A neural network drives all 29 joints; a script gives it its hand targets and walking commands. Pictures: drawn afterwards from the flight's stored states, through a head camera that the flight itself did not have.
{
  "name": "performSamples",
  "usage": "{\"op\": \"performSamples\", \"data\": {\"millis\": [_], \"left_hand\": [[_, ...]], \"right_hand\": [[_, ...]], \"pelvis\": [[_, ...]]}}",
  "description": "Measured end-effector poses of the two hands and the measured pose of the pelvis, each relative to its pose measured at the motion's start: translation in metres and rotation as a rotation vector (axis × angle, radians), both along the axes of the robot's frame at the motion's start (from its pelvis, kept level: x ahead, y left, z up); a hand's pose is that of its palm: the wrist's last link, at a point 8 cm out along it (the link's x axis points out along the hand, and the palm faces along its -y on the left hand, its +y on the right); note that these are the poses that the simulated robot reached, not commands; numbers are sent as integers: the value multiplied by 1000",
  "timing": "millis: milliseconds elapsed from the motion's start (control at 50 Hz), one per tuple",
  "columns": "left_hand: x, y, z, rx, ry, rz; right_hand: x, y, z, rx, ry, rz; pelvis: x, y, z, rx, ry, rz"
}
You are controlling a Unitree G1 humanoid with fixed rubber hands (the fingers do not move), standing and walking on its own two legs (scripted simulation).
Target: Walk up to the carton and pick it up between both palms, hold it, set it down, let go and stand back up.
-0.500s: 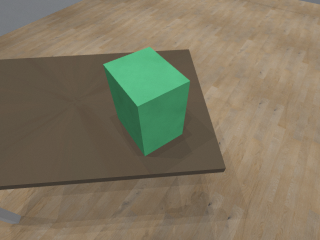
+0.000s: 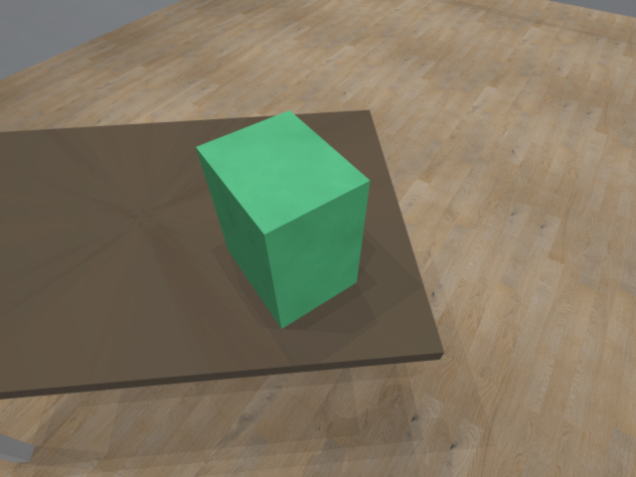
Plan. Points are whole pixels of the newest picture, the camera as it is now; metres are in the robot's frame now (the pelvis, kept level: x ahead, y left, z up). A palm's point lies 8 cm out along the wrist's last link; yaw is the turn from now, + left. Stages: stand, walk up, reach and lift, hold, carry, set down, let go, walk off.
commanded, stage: walk up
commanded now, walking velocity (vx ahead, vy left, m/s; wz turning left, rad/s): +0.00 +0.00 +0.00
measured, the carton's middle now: (285, 222) +0.49 +0.07 -0.02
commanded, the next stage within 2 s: none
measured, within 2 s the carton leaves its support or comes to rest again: neither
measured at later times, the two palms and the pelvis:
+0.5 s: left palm out of the picture +0.00 +0.19 -0.15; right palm out of the picture -0.01 -0.19 -0.15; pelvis +0.03 +0.00 +0.00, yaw +0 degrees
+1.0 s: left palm out of the picture -0.03 +0.36 -0.18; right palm out of the picture +0.02 -0.10 -0.13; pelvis -0.02 +0.12 -0.01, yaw +1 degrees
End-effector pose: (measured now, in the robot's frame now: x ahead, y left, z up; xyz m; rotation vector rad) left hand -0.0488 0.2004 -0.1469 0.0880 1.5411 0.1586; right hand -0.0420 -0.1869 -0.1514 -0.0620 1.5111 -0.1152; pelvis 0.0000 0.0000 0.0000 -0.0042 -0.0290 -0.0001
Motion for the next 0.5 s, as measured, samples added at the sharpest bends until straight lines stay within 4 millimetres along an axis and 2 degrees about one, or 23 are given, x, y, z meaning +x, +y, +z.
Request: {"op": "performSamples", "data": {"millis": [160,260,340,500], "left_hand": [[28,-16,-9,-39,-60,7],[40,-12,-10,-23,-77,4],[45,-9,-8,-12,-80,2],[48,-8,-7,-8,-58,3]], "right_hand": [[11,-9,3,-34,-2,8],[25,-7,0,-29,-28,9],[30,-2,-3,-17,-30,9],[28,1,-3,-9,-1,0]], "pelvis": [[14,-4,-1,-5,-4,2],[21,-4,-3,-8,-6,3],[24,-4,-3,-10,-4,4],[29,-3,-3,-11,1,5]]}}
